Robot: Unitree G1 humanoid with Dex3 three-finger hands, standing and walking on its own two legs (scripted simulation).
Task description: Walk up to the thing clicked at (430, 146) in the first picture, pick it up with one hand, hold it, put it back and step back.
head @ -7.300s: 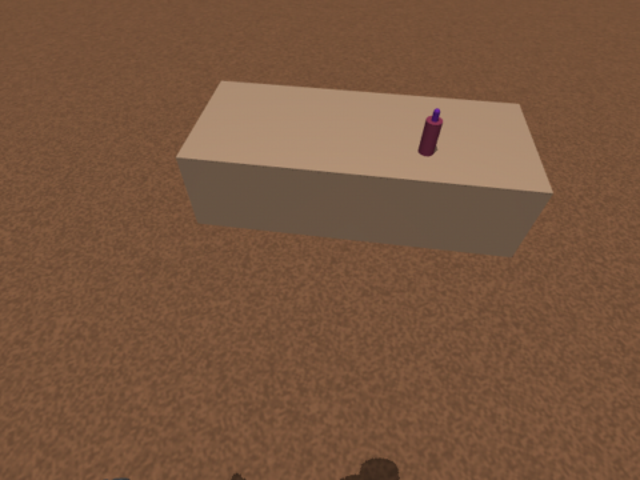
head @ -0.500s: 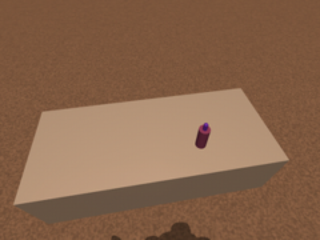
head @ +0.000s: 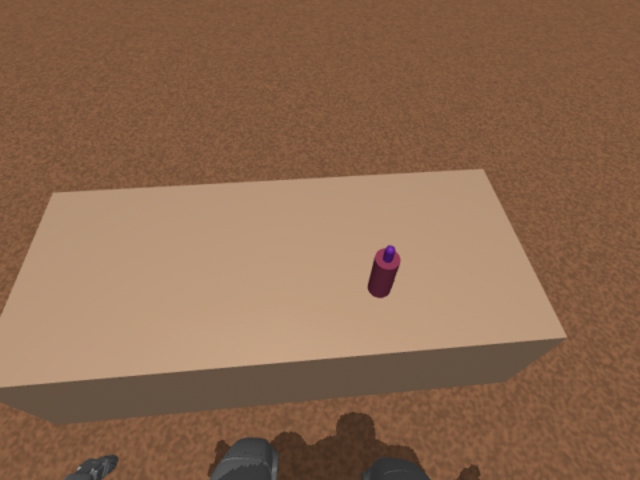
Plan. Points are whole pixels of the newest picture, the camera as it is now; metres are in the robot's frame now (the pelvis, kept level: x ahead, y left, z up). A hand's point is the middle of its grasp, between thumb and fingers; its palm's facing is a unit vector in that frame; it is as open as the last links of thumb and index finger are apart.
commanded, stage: walk up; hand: right
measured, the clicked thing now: (384, 269) +0.57 -0.14 -0.31
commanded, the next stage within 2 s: stand in 1.88 s
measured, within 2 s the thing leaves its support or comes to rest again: neither
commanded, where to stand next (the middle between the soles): +0.07 +0.02 m, yaw +7 degrees
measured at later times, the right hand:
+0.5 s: hand (509, 448) +0.17 -0.27 -0.15, palm faces -0.12 +0.94 -0.33, open 7.4 cm
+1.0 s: hand (496, 460) +0.16 -0.24 -0.14, palm faces -0.14 +0.93 -0.34, open 7.4 cm
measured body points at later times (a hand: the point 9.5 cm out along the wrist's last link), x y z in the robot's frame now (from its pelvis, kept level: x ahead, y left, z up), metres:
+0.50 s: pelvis +0.02 -0.02 +0.00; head +0.07 -0.04 +0.44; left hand +0.08 +0.31 -0.10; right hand +0.18 -0.32 -0.13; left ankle +0.04 +0.11 -0.69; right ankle +0.02 -0.14 -0.72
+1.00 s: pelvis +0.01 +0.00 +0.01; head +0.02 +0.00 +0.46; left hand +0.04 +0.31 -0.12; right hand +0.16 -0.29 -0.11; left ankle +0.03 +0.14 -0.72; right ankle +0.03 -0.14 -0.72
